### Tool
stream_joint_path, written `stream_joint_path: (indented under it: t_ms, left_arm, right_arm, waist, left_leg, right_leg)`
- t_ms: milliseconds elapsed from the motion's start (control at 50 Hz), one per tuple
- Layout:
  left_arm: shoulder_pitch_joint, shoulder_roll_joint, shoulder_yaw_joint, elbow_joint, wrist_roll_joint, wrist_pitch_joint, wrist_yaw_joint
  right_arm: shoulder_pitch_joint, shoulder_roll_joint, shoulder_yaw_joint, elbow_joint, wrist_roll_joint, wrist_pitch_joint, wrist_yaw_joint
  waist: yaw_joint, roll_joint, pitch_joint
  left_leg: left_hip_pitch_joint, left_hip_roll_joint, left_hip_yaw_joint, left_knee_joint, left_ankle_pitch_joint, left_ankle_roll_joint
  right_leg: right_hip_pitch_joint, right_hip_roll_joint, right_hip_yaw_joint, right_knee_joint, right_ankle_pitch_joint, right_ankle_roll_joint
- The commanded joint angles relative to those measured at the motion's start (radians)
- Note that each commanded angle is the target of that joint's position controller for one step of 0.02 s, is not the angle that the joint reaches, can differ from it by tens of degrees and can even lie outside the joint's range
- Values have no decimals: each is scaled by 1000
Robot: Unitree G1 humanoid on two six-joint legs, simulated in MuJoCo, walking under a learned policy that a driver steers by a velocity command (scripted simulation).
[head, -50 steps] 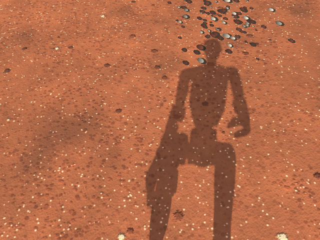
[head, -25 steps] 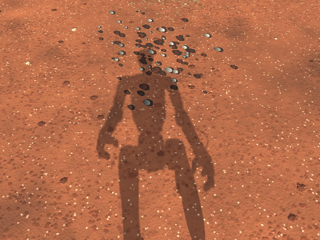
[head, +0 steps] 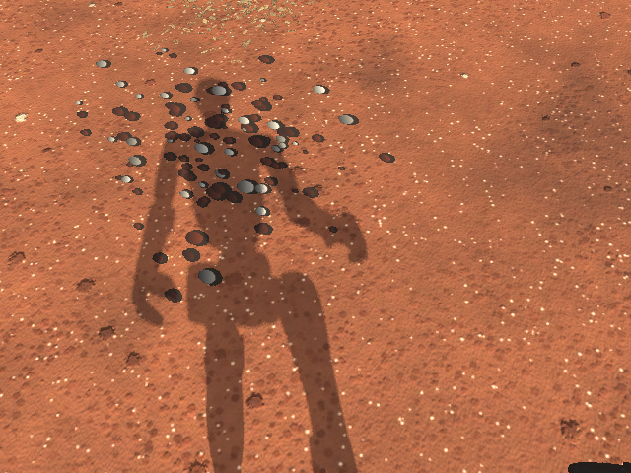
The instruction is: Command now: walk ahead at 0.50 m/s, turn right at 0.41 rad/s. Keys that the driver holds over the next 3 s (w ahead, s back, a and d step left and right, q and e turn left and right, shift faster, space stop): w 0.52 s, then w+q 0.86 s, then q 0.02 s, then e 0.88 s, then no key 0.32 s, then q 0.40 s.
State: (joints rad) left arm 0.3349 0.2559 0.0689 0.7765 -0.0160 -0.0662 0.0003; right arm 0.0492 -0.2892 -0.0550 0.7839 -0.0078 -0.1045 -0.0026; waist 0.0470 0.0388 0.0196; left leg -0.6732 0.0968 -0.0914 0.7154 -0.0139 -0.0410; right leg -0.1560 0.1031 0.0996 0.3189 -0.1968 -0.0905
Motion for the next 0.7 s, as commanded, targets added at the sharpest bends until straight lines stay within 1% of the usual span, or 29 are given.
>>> stream_joint_path:
  t_ms: [20,40,80,120,140,160,180,200,220,240,260,280,300,320,340,360,380,420,460,500,540,580,600,620,640,660,680,700]
  left_arm:
    - [31,157,39,-43,-3,-13,10]
    - [46,155,37,-33,-3,-13,10]
    - [65,153,36,-21,-3,-10,12]
    - [61,163,39,-16,0,-3,16]
    - [52,168,41,-16,1,2,17]
    - [35,161,37,-21,2,7,17]
    - [22,134,24,-34,10,7,14]
    - [59,93,7,-51,26,4,16]
    - [198,31,-11,-45,-6,-12,11]
    - [140,125,3,-33,-21,-19,10]
    - [19,163,12,-60,-22,-21,8]
    - [-45,154,10,-75,-6,-23,8]
    - [-70,142,13,-84,8,-24,7]
    - [-56,127,14,-85,9,-21,5]
    - [-39,110,12,-80,6,-17,4]
    - [-31,93,9,-78,5,-13,4]
    - [-45,83,6,-85,8,-11,6]
    - [-109,72,1,-110,13,-10,8]
    - [-166,59,-5,-124,13,-14,5]
    - [-228,45,-10,-138,10,-19,-2]
    - [-298,41,-13,-157,5,-24,-10]
    - [-359,44,-12,-181,0,-31,-21]
    - [-381,49,-11,-192,-2,-36,-27]
    - [-393,58,-9,-200,-3,-42,-33]
    - [-385,72,-4,-202,-3,-48,-37]
    - [-359,87,2,-197,-2,-52,-38]
    - [-294,108,13,-181,0,-56,-35]
    - [-165,150,35,-144,6,-58,-26]
  right_arm:
    - [-86,-39,-1,-74,9,-17,12]
    - [-102,-46,-2,-82,11,-21,17]
    - [-121,-70,-7,-96,12,-30,27]
    - [-103,-91,-14,-101,11,-39,33]
    - [-72,-101,-18,-96,11,-42,33]
    - [8,-118,-29,-74,8,-45,30]
    - [138,-155,-45,-45,-2,-47,25]
    - [300,-216,-60,-28,-9,-46,23]
    - [383,-252,-74,19,-2,-32,35]
    - [373,-158,-50,12,26,-30,38]
    - [299,-115,-37,-3,27,-24,35]
    - [236,-104,-28,-18,14,-17,34]
    - [203,-87,-22,-21,5,-14,35]
    - [192,-76,-16,-20,-3,-15,35]
    - [194,-72,-14,-15,-1,-17,35]
    - [205,-78,-15,-7,4,-19,34]
    - [217,-94,-19,0,8,-21,31]
    - [239,-120,-26,14,13,-17,22]
    - [260,-126,-27,25,17,-8,15]
    - [289,-129,-25,38,23,-1,12]
    - [332,-131,-23,55,28,6,11]
    - [373,-134,-23,73,32,18,9]
    - [383,-137,-23,77,33,24,7]
    - [385,-144,-26,79,34,30,4]
    - [380,-154,-30,80,35,36,0]
    - [371,-164,-34,79,35,40,-4]
    - [348,-173,-37,75,36,43,-6]
    - [338,-158,-31,68,32,43,-6]
  waist:
    - [23,-135,-20]
    - [30,-138,-12]
    - [32,-138,-1]
    - [15,-153,3]
    - [-4,-163,-3]
    - [-47,-161,-40]
    - [-106,-136,-146]
    - [-145,-3,-297]
    - [-98,317,-372]
    - [-130,186,-282]
    - [-136,82,-145]
    - [-111,1,-78]
    - [-88,-7,-39]
    - [-64,23,-41]
    - [-54,47,-47]
    - [-49,55,-49]
    - [-49,52,-43]
    - [-61,32,-27]
    - [-77,26,-20]
    - [-100,31,-8]
    - [-127,29,13]
    - [-143,28,34]
    - [-144,31,41]
    - [-138,36,44]
    - [-122,45,40]
    - [-100,56,29]
    - [-55,63,-5]
    - [7,48,-91]
  left_leg:
    - [136,-58,60,-145,160,1]
    - [133,-58,54,-165,160,10]
    - [109,-57,43,-208,106,35]
    - [121,-62,46,-232,20,65]
    - [160,-71,61,-244,-22,81]
    - [267,-94,89,-280,-26,106]
    - [474,-49,54,-252,15,148]
    - [781,125,-164,-214,35,233]
    - [1036,294,-609,-353,-208,366]
    - [997,281,-655,-410,-424,331]
    - [862,249,-502,-426,-404,288]
    - [726,209,-393,-448,-289,270]
    - [638,175,-325,-472,-186,269]
    - [588,146,-270,-491,-111,262]
    - [565,126,-227,-510,-61,265]
    - [552,119,-191,-523,-10,272]
    - [546,119,-164,-537,37,280]
    - [554,122,-121,-560,105,286]
    - [565,99,-65,-566,141,265]
    - [568,77,-18,-568,138,243]
    - [572,74,-11,-559,106,236]
    - [602,95,-41,-535,92,239]
    - [626,108,-59,-517,91,238]
    - [647,123,-80,-496,95,234]
    - [664,136,-99,-473,101,224]
    - [672,142,-113,-443,130,215]
    - [660,129,-106,-378,223,200]
    - [612,77,-71,-238,302,173]
  right_leg:
    - [-62,-215,125,-97,168,-127]
    - [-34,-230,141,-84,158,-126]
    - [50,-268,181,-39,168,-121]
    - [115,-303,216,2,224,-110]
    - [133,-306,221,34,292,-100]
    - [139,-274,201,114,430,-82]
    - [87,-217,157,285,485,-56]
    - [-121,-121,83,588,242,-11]
    - [-470,5,36,883,-357,50]
    - [-595,-51,109,985,-370,43]
    - [-635,-97,75,985,-275,39]
    - [-600,-145,31,939,-193,42]
    - [-570,-175,15,878,-144,46]
    - [-518,-200,9,838,-114,48]
    - [-490,-207,-4,807,-103,53]
    - [-484,-211,-18,779,-97,60]
    - [-497,-217,-27,744,-76,69]
    - [-541,-226,-40,647,2,88]
    - [-540,-221,-54,528,113,94]
    - [-509,-205,-72,409,213,93]
    - [-475,-184,-87,318,267,93]
    - [-468,-164,-87,261,259,93]
    - [-467,-155,-84,235,240,89]
    - [-459,-148,-79,210,213,82]
    - [-430,-143,-71,184,184,74]
    - [-379,-133,-73,165,153,65]
    - [-270,-115,-89,133,144,49]
    - [-66,-115,-96,119,162,20]
